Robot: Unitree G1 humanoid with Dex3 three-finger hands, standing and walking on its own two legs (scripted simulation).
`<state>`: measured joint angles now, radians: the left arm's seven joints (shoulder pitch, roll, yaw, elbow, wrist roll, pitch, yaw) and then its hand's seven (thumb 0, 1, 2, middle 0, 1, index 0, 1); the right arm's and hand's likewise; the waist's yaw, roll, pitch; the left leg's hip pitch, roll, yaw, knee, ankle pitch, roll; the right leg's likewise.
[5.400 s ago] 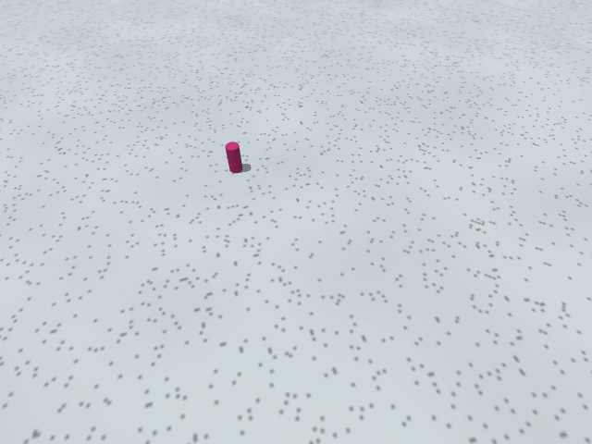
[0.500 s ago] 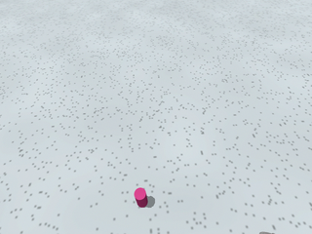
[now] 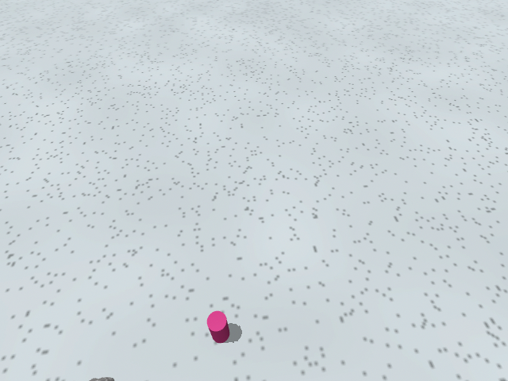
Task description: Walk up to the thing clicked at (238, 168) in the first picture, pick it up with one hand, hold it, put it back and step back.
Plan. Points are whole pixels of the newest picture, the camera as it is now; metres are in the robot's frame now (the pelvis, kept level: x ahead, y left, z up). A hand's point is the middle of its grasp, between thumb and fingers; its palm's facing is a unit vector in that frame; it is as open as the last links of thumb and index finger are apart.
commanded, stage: walk up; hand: left
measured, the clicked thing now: (218, 327) +0.40 +0.16 -0.71
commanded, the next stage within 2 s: stand in 0.02 s
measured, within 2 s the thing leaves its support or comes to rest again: neither
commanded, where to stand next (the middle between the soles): +0.08 -0.01 m, yaw -1 degrees
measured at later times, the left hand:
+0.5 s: hand out of the picture +0.09 +0.25 -0.16, palm faces -0.02 -0.94 -0.35, open 7.4 cm
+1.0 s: hand out of the picture +0.10 +0.24 -0.15, palm faces -0.02 -0.94 -0.35, open 7.4 cm
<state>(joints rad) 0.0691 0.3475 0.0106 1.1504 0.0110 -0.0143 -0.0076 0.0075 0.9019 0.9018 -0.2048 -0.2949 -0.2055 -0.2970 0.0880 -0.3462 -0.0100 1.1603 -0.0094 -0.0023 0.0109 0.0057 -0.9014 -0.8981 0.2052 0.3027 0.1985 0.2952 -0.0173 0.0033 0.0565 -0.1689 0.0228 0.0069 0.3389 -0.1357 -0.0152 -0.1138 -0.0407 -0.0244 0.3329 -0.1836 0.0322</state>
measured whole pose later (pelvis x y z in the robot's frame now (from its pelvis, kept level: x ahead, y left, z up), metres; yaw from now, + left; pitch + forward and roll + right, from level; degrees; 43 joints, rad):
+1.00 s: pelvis +0.02 -0.01 +0.00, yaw +0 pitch -2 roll +0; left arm 0.11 0.35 0.01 1.14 0.01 -0.01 0.00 0.01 0.90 0.90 -0.20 -0.29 -0.21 -0.30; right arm 0.09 -0.35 0.00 1.14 -0.01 0.00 0.00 0.01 -0.90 -0.90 0.21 0.30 0.20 0.30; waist -0.01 0.01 0.05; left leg -0.13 0.04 0.00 0.31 -0.16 -0.04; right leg -0.08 -0.02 -0.03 0.31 -0.21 0.01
